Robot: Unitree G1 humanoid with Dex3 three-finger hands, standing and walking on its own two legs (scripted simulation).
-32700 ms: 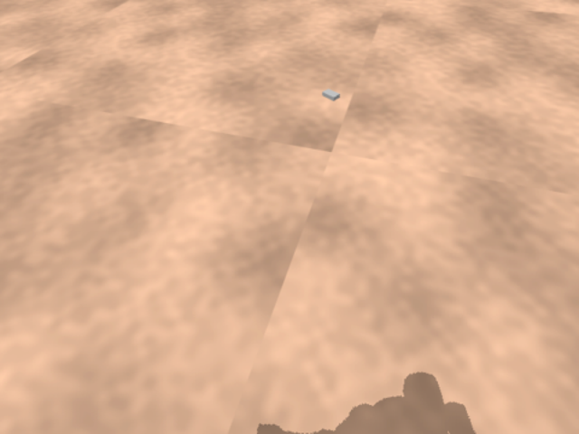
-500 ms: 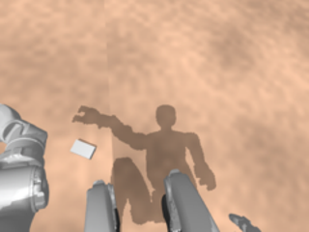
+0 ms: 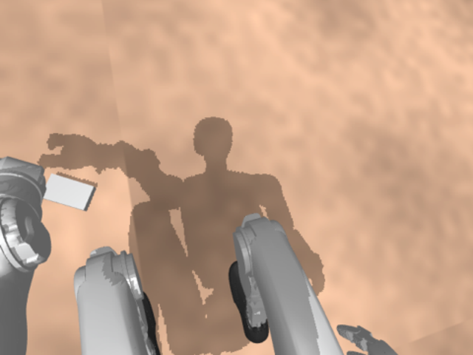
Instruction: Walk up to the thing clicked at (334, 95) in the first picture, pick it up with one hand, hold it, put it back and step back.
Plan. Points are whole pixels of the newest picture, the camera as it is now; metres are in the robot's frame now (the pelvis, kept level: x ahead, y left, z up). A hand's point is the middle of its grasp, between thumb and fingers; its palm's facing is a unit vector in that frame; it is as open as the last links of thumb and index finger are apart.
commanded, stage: approach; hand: left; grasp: from above
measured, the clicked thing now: (69, 192) +0.47 +0.28 -0.41
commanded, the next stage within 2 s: rest palm in 0.46 s
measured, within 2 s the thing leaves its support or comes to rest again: neither
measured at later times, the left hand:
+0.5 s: hand (66, 185) +0.47 +0.25 -0.32, palm faces -0.21 -0.39 -0.90, open 13.6 cm
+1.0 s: hand (64, 198) +0.44 +0.27 -0.35, palm faces -0.18 -0.40 -0.90, open 12.8 cm
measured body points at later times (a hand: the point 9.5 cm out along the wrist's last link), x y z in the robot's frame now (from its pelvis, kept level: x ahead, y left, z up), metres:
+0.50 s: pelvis -0.01 +0.00 -0.10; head +0.29 +0.04 +0.23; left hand +0.48 +0.27 -0.27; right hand -0.05 -0.25 -0.18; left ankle +0.07 +0.14 -0.39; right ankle +0.09 -0.13 -0.39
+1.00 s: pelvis -0.01 +0.00 -0.11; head +0.29 +0.07 +0.22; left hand +0.45 +0.28 -0.30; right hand -0.02 -0.25 -0.18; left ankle +0.07 +0.14 -0.39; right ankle +0.09 -0.13 -0.39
